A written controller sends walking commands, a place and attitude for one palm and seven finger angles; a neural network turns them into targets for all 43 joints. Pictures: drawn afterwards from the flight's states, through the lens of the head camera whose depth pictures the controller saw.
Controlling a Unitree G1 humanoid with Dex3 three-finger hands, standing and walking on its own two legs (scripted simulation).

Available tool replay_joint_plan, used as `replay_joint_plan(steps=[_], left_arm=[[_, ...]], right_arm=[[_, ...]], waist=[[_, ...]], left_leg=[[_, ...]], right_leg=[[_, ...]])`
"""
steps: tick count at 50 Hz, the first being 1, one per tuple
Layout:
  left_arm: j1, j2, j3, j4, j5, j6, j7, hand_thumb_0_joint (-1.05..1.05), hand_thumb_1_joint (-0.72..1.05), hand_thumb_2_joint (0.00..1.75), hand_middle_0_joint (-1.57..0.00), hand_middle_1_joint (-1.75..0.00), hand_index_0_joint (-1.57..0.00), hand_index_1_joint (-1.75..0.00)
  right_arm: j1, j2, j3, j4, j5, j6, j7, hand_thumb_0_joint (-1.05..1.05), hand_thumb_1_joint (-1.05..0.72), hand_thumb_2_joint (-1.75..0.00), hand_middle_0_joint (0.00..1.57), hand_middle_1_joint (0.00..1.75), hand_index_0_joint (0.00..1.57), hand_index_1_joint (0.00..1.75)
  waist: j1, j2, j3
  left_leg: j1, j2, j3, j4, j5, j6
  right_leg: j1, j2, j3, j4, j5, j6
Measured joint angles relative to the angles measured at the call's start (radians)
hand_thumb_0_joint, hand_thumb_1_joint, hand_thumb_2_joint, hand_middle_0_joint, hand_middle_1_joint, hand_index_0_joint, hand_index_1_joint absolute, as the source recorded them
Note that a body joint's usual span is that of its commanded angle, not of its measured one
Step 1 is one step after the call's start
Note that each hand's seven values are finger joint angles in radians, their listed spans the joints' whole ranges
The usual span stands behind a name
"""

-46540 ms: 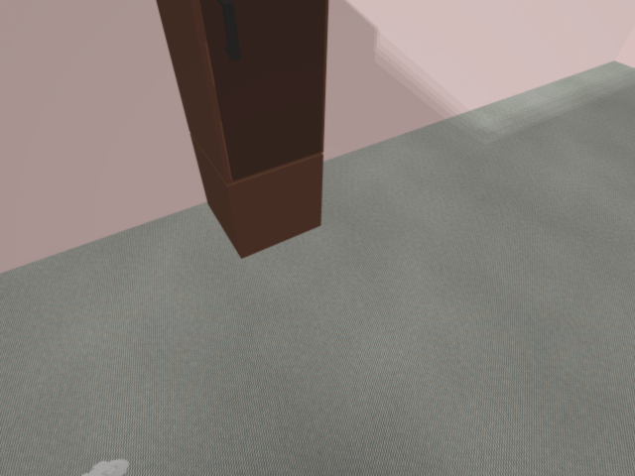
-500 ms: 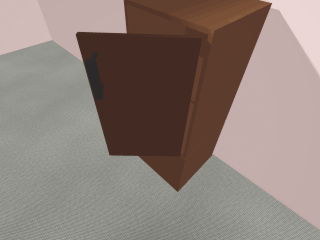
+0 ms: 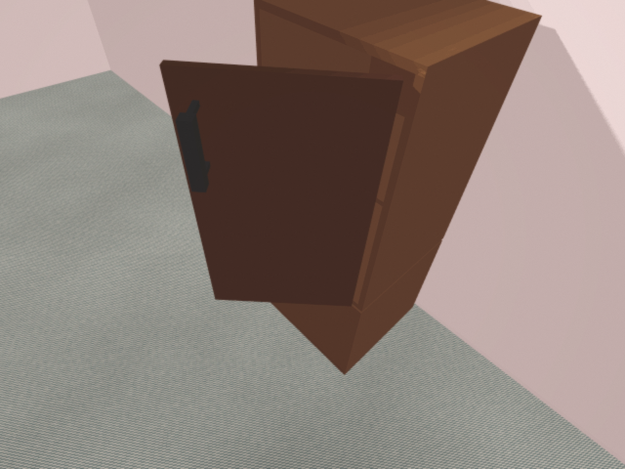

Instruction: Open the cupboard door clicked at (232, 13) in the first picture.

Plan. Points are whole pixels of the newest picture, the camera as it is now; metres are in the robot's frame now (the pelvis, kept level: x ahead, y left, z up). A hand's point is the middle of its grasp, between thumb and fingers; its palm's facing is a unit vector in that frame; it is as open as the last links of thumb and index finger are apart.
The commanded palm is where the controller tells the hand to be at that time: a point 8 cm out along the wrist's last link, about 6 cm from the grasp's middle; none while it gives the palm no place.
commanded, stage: look again from close up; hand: left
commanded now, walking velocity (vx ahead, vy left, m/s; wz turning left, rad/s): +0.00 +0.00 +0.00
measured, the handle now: (197, 146) +0.54 +0.23 +0.13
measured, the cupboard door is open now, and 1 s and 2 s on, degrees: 44 44 44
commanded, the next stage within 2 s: raise the hand with hooked fingers in 0.30 s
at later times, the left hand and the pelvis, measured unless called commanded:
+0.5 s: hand out of the picture +0.06 +0.22 -0.13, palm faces +0.19 -0.95 -0.24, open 7.3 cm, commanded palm +0.09 +0.24 -0.06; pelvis -0.01 +0.03 +0.00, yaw +0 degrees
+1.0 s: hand (118, 450) +0.14 +0.22 +0.02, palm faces +0.24 -0.97 -0.09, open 9.7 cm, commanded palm +0.13 +0.27 +0.01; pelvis -0.03 -0.01 -0.07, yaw +4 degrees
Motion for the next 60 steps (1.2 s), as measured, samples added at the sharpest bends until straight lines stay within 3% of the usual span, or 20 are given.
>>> replay_joint_plan(steps=[21,22,23,26,28,30,33,36,37,39,42,44,48,51,53,56,58,60], left_arm=[[-0.025,-0.002,0.0,-0.001,0.004,-0.002,0.009,0.01,0.91,0.9,-0.2,-0.3,-0.2,-0.3],[0.024,-0.005,0.003,-0.165,-0.044,0.061,0.009,0.01,0.91,0.9,-0.2,-0.3,-0.2,-0.3],[0.084,0.003,0.011,-0.362,-0.066,0.095,0.033,0.02,0.92,0.9,-0.2,-0.3,-0.2,-0.3],[0.161,0.044,0.023,-0.761,-0.123,0.047,0.109,0.04,0.94,0.89,-0.21,-0.31,-0.2,-0.32],[0.137,0.048,0.027,-0.929,-0.155,0.004,0.121,0.04,0.92,0.88,-0.2,-0.33,-0.2,-0.33],[0.077,0.039,0.031,-1.017,-0.16,-0.083,0.103,0.04,0.89,0.87,-0.2,-0.34,-0.2,-0.35],[-0.014,0.007,0.047,-1.043,-0.187,-0.262,0.001,0.02,0.82,0.84,-0.2,-0.38,-0.2,-0.38],[-0.027,-0.019,0.057,-1.025,-0.216,-0.411,-0.166,0.01,0.75,0.82,-0.21,-0.42,-0.2,-0.42],[-0.013,-0.021,0.06,-1.019,-0.215,-0.428,-0.208,0.01,0.72,0.81,-0.21,-0.43,-0.21,-0.43],[0.036,-0.01,0.067,-1.02,-0.207,-0.407,-0.249,0.01,0.67,0.79,-0.22,-0.46,-0.21,-0.46],[0.132,0.023,0.091,-1.054,-0.205,-0.34,-0.224,0.01,0.6,0.76,-0.23,-0.5,-0.22,-0.51],[0.19,0.046,0.123,-1.101,-0.211,-0.334,-0.18,0.01,0.55,0.74,-0.23,-0.53,-0.23,-0.54],[0.203,0.084,0.192,-1.2,-0.252,-0.448,-0.158,0.02,0.45,0.7,-0.24,-0.59,-0.23,-0.59],[0.106,0.097,0.206,-1.221,-0.296,-0.503,-0.244,0.02,0.38,0.67,-0.23,-0.64,-0.23,-0.64],[0.025,0.119,0.203,-1.195,-0.31,-0.469,-0.325,0.02,0.33,0.65,-0.23,-0.67,-0.23,-0.67],[-0.068,0.164,0.21,-1.113,-0.325,-0.315,-0.423,0.01,0.26,0.62,-0.24,-0.71,-0.24,-0.71],[-0.087,0.184,0.233,-1.07,-0.345,-0.203,-0.441,0.01,0.21,0.6,-0.25,-0.74,-0.25,-0.74],[-0.078,0.186,0.277,-1.053,-0.373,-0.138,-0.421,0.01,0.17,0.58,-0.26,-0.77,-0.25,-0.77]], right_arm=[[0.03,0.022,0.004,0.022,0.0,-0.002,0.003,0.01,-0.91,-0.9,0.2,0.3,0.2,0.3],[0.046,0.013,0.007,-0.027,0.01,-0.005,-0.002,0.01,-0.92,-0.9,0.2,0.3,0.2,0.3],[0.072,0.004,0.013,-0.079,0.023,-0.045,-0.015,0.02,-0.92,-0.9,0.2,0.3,0.2,0.3],[0.119,-0.031,0.004,-0.181,0.056,-0.178,-0.039,0.02,-0.93,-0.9,0.2,0.3,0.2,0.3],[0.11,-0.064,0.0,-0.243,0.065,-0.226,-0.045,0.02,-0.92,-0.9,0.2,0.3,0.2,0.3],[0.073,-0.092,-0.008,-0.301,0.056,-0.256,-0.041,0.02,-0.92,-0.9,0.2,0.3,0.2,0.3],[0.0,-0.099,-0.025,-0.383,0.035,-0.27,-0.016,0.02,-0.92,-0.9,0.2,0.3,0.2,0.3],[-0.059,-0.089,-0.04,-0.476,0.024,-0.251,0.022,0.02,-0.91,-0.9,0.2,0.3,0.2,0.3],[-0.071,-0.088,-0.043,-0.51,0.025,-0.239,0.029,0.02,-0.91,-0.9,0.2,0.3,0.2,0.3],[-0.087,-0.092,-0.048,-0.577,0.029,-0.212,0.032,0.02,-0.91,-0.9,0.2,0.3,0.2,0.3],[-0.098,-0.101,-0.058,-0.649,0.031,-0.178,0.022,0.02,-0.91,-0.9,0.2,0.3,0.2,0.3],[-0.096,-0.102,-0.06,-0.668,0.028,-0.173,0.01,0.02,-0.91,-0.9,0.2,0.3,0.2,0.3],[-0.091,-0.097,-0.038,-0.637,0.026,-0.195,-0.011,0.01,-0.91,-0.9,0.2,0.3,0.2,0.3],[-0.098,-0.094,0.0,-0.588,0.037,-0.212,-0.023,0.01,-0.91,-0.9,0.2,0.3,0.2,0.3],[-0.095,-0.082,0.024,-0.56,0.047,-0.21,-0.033,0.01,-0.9,-0.9,0.2,0.3,0.2,0.3],[-0.073,-0.062,0.048,-0.539,0.062,-0.192,-0.047,0.02,-0.9,-0.9,0.21,0.3,0.21,0.3],[-0.045,-0.055,0.053,-0.536,0.064,-0.178,-0.056,0.02,-0.9,-0.9,0.21,0.3,0.21,0.3],[-0.012,-0.057,0.048,-0.535,0.063,-0.174,-0.061,0.02,-0.9,-0.9,0.21,0.3,0.21,0.3]], waist=[[-0.006,0.007,0.009],[-0.011,0.014,0.021],[-0.007,0.013,0.029],[-0.013,0.027,-0.006],[-0.03,0.054,-0.026],[-0.049,0.077,-0.049],[-0.055,0.067,-0.094],[-0.049,0.024,-0.108],[-0.045,0.01,-0.106],[-0.03,-0.014,-0.099],[0.001,-0.024,-0.085],[0.022,-0.015,-0.084],[0.051,0.018,-0.094],[0.052,0.059,-0.08],[0.044,0.075,-0.077],[0.019,0.084,-0.073],[-0.003,0.082,-0.076],[-0.019,0.077,-0.08]], left_leg=[[-0.018,-0.016,0.012,-0.006,0.018,0.025],[-0.027,-0.016,0.01,0.013,0.01,0.028],[-0.028,-0.022,0.014,0.019,0.006,0.031],[-0.058,-0.05,0.011,0.046,-0.002,0.039],[-0.088,-0.061,-0.001,0.081,-0.012,0.045],[-0.138,-0.063,-0.007,0.131,-0.028,0.046],[-0.253,-0.053,0.004,0.235,-0.064,0.041],[-0.348,-0.032,0.013,0.343,-0.108,0.035],[-0.371,-0.027,0.013,0.374,-0.122,0.034],[-0.409,-0.019,0.009,0.427,-0.147,0.029],[-0.449,-0.008,-0.012,0.483,-0.173,0.017],[-0.472,-0.001,-0.034,0.51,-0.185,0.009],[-0.523,0.006,-0.086,0.558,-0.2,-0.003],[-0.537,0.008,-0.115,0.578,-0.204,-0.01],[-0.534,0.01,-0.117,0.569,-0.199,-0.012],[-0.498,0.014,-0.098,0.52,-0.183,-0.014],[-0.461,0.014,-0.077,0.473,-0.17,-0.014],[-0.42,0.015,-0.058,0.428,-0.161,-0.011]], right_leg=[[-0.015,-0.017,0.011,-0.015,0.025,0.026],[-0.02,-0.018,0.008,-0.004,0.024,0.028],[-0.03,-0.024,0.011,0.019,0.015,0.027],[-0.078,-0.054,0.006,0.1,-0.029,0.029],[-0.102,-0.067,-0.006,0.135,-0.047,0.038],[-0.145,-0.072,-0.012,0.18,-0.063,0.042],[-0.267,-0.069,0.0,0.29,-0.099,0.038],[-0.366,-0.054,0.01,0.397,-0.14,0.027],[-0.39,-0.051,0.01,0.428,-0.154,0.023],[-0.426,-0.045,0.006,0.48,-0.179,0.015],[-0.454,-0.036,-0.015,0.522,-0.205,0.002],[-0.463,-0.028,-0.036,0.532,-0.214,-0.006],[-0.48,-0.017,-0.086,0.543,-0.228,-0.018],[-0.476,-0.011,-0.113,0.542,-0.23,-0.024],[-0.472,-0.007,-0.114,0.53,-0.224,-0.024],[-0.45,-0.005,-0.095,0.493,-0.206,-0.023],[-0.426,-0.005,-0.075,0.459,-0.193,-0.017],[-0.397,-0.004,-0.056,0.423,-0.181,-0.014]])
